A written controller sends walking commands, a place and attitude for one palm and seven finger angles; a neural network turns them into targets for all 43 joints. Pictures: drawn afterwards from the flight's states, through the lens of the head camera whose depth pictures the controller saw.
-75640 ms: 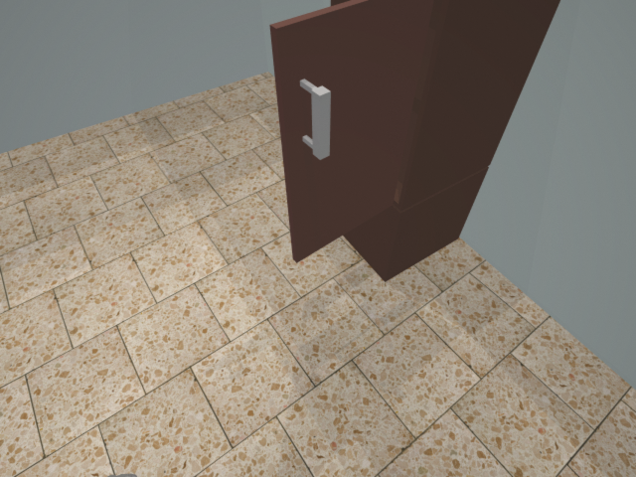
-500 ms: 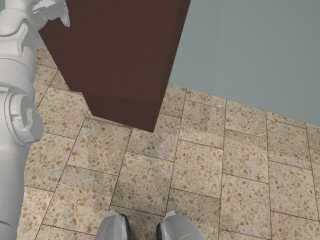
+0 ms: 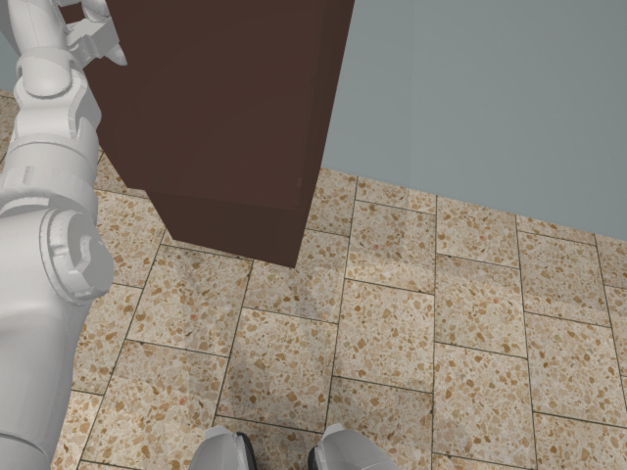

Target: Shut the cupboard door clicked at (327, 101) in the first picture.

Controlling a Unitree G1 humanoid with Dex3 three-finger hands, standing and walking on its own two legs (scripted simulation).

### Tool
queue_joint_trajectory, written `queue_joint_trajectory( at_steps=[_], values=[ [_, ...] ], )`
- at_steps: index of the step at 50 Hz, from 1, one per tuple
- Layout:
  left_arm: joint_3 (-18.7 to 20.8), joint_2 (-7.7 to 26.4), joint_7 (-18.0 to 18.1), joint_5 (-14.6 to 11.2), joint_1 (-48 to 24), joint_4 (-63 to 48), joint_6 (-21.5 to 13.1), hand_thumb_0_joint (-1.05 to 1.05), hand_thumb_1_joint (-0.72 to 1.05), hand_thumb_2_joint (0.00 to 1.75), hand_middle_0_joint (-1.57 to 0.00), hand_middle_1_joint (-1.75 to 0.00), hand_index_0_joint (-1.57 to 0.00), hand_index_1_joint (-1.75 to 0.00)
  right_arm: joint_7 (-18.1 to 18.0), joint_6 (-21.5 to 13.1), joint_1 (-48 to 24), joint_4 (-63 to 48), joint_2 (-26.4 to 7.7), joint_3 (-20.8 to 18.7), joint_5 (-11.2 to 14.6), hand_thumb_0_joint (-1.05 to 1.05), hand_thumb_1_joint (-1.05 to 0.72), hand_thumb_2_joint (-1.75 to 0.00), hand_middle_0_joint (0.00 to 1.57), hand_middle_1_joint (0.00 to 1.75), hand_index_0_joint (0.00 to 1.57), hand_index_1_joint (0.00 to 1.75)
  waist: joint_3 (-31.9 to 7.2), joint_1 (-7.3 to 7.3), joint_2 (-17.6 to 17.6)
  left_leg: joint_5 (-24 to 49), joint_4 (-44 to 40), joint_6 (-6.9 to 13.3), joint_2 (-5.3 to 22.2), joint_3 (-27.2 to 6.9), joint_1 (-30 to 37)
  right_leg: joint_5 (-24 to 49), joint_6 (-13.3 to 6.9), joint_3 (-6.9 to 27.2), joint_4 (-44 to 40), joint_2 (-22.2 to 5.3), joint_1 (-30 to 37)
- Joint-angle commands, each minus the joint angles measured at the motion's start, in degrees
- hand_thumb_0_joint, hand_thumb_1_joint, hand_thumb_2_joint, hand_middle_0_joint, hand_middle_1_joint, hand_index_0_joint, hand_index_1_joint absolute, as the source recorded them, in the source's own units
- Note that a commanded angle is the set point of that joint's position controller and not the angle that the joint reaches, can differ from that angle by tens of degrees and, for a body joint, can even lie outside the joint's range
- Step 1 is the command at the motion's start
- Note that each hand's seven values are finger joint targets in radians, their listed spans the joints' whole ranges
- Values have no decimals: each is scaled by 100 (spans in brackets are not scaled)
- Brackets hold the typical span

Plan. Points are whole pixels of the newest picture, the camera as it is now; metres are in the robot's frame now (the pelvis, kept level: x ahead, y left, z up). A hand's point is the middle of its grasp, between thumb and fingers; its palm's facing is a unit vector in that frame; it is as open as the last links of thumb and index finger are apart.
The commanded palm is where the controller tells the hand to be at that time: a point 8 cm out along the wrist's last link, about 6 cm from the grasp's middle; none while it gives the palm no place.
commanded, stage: pull the fist back off the door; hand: left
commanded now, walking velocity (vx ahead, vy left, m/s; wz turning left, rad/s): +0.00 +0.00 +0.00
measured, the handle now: out of the picture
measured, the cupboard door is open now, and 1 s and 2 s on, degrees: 7 7 7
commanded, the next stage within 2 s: draw the hand back to the body in 0.60 s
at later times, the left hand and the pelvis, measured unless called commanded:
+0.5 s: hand (99, 97) +0.50 +0.12 +0.15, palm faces +0.11 -0.99 +0.01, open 3.1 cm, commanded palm +0.47 +0.16 +0.15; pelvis +0.00 -0.01 +0.02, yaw +2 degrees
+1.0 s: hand (61, 141) +0.44 +0.15 +0.16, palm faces +0.13 -0.99 -0.01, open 3.1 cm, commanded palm +0.39 +0.19 +0.17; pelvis +0.00 -0.02 +0.03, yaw +0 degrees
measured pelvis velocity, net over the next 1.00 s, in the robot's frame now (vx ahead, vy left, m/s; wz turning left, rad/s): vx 0.00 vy -0.02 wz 0.00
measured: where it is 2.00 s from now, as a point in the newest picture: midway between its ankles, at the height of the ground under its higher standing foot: outside the picture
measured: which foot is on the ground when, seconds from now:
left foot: down 0.00-1.00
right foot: down 0.00-1.00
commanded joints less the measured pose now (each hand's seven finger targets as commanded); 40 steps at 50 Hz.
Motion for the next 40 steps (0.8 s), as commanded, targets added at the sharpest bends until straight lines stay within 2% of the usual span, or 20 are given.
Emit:
queue_joint_trajectory(
  at_steps=[1,3,5,7,10,11,15,16,17,19,21,22,23,25,31,34,36,38,39,40],
  values=[
    [23,1061,-320,-436,-3015,-1689,-496,0,90,90,-130,-150,-130,-150,-128,48,1215,-128,-1222,-524,151,0,-90,-90,20,30,20,30,-3497,162,593,2967,-239,104,-229,-385,3819,3461,182,193,-756,75,1062],
    [144,1049,-406,-628,-2636,-1704,-550,0,90,90,-130,-150,-130,-150,-169,55,1115,-128,-1185,-510,186,0,-90,-90,20,30,20,30,-3361,275,529,2960,-331,102,-264,-323,3779,3690,174,225,-816,64,1328],
    [202,1048,-399,-632,-2286,-1613,-668,0,90,90,-130,-150,-130,-150,-173,20,1036,-94,-1116,-496,207,0,-90,-90,20,30,20,30,-3083,350,347,2892,-358,118,-294,-258,3590,3911,219,269,-836,29,1475],
    [-32,761,-388,-563,-1806,-1432,-722,0,90,90,-130,-150,-130,-150,-144,9,948,-125,-1075,-482,231,0,-90,-90,20,30,20,30,-2599,360,126,2665,-427,136,-316,-216,3399,3816,235,263,-888,10,1419],
    [-341,359,-419,-563,-1365,-1279,-720,0,90,90,-130,-150,-130,-150,-131,34,811,-155,-1063,-506,267,0,-90,-90,20,30,20,30,-2230,355,-39,2547,-487,144,-334,-179,3399,3778,251,265,-939,-24,1324],
    [-535,81,-474,-646,-1327,-1316,-693,0,90,90,-130,-150,-130,-150,-124,24,756,-203,-1064,-517,307,0,-90,-90,20,30,20,30,-2175,322,-63,2468,-512,153,-348,-167,3421,3730,270,282,-981,-39,1233],
    [-491,-26,-632,-1001,-1133,-1464,-650,0,90,90,-130,-150,-130,-150,-197,42,505,-228,-1077,-547,384,0,-90,-90,20,30,20,30,-2220,490,-255,2278,-631,139,-397,-144,3502,3765,275,330,-1051,-76,1552],
    [-614,-172,-651,-1086,-1394,-1793,-737,0,90,90,-130,-150,-130,-150,-210,12,444,-263,-1073,-541,426,0,-90,-90,20,30,20,30,-2283,430,-247,2267,-658,149,-399,-154,3588,3771,290,345,-1059,-97,1524],
    [-615,-227,-645,-1111,-1347,-1857,-784,0,90,90,-130,-150,-130,-150,-227,-1,347,-233,-1034,-553,417,0,-90,-90,20,30,20,30,-2294,474,-206,2218,-634,143,-407,-142,3664,3723,286,344,-1064,-89,1523],
    [-497,-37,-582,-1104,-1570,-2337,-1046,0,90,90,-130,-150,-130,-150,-255,-56,252,-232,-1041,-560,453,0,-90,-90,20,30,20,30,-2601,541,47,2307,-604,137,-406,-174,3941,3624,270,369,-997,-102,1461],
    [-611,-103,-508,-1074,-1681,-2706,-1261,0,90,90,-130,-150,-130,-150,-270,-91,111,-224,-998,-550,453,0,-90,-90,20,30,20,30,-2735,553,209,2371,-595,126,-384,-229,4162,3450,237,335,-940,-99,1374],
    [-627,-146,-481,-1038,-1387,-2546,-1283,0,90,90,-130,-150,-130,-150,-281,-93,36,-210,-959,-552,454,0,-90,-90,20,30,20,30,-2616,639,242,2268,-591,105,-390,-225,4151,3280,214,321,-942,-83,1361],
    [-822,-299,-466,-1037,-1501,-2704,-1336,0,90,90,-130,-150,-130,-150,-294,-90,13,-199,-954,-538,460,0,-90,-90,20,30,20,30,-2564,542,259,2310,-594,122,-381,-244,4256,3244,211,314,-946,-95,1278],
    [-856,-354,-435,-984,-1242,-2471,-1291,0,90,90,-130,-150,-130,-150,-302,-88,-84,-173,-956,-557,476,0,-90,-90,20,30,20,30,-2502,598,147,2142,-614,100,-362,-280,4249,3028,219,291,-953,-82,1161],
    [-897,-423,-328,-1094,-1593,-1801,-936,0,90,90,-130,-150,-130,-150,-394,-121,-174,-140,-992,-487,551,0,-90,-90,20,30,20,30,-1911,447,-440,1437,-828,128,-364,-296,3744,2432,286,341,-1175,-127,1014],
    [-465,96,-287,-1092,-1613,-1577,-977,0,90,90,-130,-150,-130,-150,-430,-176,-176,-131,-1015,-444,529,0,-90,-90,20,30,20,30,-2034,519,-511,1300,-852,141,-385,-256,3481,2401,313,448,-1176,-182,1241],
    [-475,142,-293,-1022,-1668,-1542,-1063,0,90,90,-130,-150,-130,-150,-419,-220,-154,-141,-993,-413,483,0,-90,-90,20,30,20,30,-2022,496,-415,1294,-816,145,-389,-247,3361,2421,309,461,-1132,-194,1250],
    [-119,393,-354,-978,-731,-1665,-1175,0,90,90,-130,-150,-130,-150,-404,-206,-152,-313,-983,-438,451,0,-90,-90,20,30,20,30,-2442,890,-278,1623,-853,126,-414,-207,3521,2714,237,423,-1019,-173,1693],
    [1,562,-421,-971,-411,-1843,-1240,0,90,90,-130,-150,-130,-150,-395,-203,-192,-409,-979,-421,484,0,-90,-90,20,30,20,30,-2686,1024,-194,1844,-868,121,-406,-155,3588,2999,241,442,-970,-196,1909],
    [-29,466,-499,-995,-7,-1989,-1224,0,90,90,-130,-150,-130,-150,-403,-169,-244,-494,-944,-435,484,0,-90,-90,20,30,20,30,-2763,1130,-227,1976,-882,119,-414,-105,3646,3240,229,426,-965,-174,2144]
  ],
)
